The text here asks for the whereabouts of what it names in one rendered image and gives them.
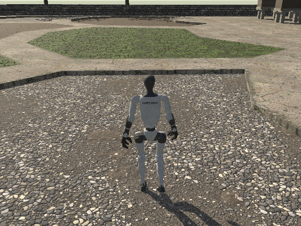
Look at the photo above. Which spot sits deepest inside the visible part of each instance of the left robot hand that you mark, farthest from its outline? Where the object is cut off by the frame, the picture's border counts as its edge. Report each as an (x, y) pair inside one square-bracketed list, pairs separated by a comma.
[(124, 142)]

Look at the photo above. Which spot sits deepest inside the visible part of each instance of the right robot shin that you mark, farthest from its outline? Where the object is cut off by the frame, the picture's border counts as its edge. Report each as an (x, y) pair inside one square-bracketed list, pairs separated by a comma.
[(160, 171)]

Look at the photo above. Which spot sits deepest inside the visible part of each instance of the left robot forearm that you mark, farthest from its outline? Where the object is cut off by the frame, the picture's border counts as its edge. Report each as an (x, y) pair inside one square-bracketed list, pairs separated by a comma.
[(127, 128)]

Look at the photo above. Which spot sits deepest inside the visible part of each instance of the robot right upper arm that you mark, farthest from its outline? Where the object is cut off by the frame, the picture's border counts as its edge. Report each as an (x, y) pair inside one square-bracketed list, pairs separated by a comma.
[(167, 106)]

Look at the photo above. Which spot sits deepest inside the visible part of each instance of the robot left upper arm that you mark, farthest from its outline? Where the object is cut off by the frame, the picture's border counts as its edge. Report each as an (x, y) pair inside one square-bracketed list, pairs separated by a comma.
[(132, 108)]

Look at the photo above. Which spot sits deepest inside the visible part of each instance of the right robot hand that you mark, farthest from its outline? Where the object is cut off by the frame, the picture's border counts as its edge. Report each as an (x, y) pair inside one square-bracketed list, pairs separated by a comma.
[(173, 133)]

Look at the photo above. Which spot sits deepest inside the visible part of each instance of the right robot forearm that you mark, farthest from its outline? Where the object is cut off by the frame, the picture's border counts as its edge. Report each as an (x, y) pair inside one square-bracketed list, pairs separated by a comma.
[(172, 124)]

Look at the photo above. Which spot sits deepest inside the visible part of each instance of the right robot foot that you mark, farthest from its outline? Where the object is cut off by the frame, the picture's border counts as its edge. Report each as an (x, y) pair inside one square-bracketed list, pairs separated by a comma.
[(161, 189)]

